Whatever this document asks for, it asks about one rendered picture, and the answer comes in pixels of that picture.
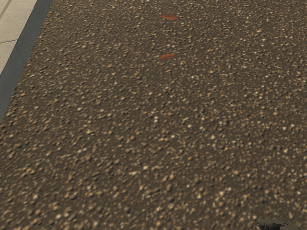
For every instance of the right robot hand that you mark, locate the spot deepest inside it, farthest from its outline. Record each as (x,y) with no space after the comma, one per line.
(275,224)

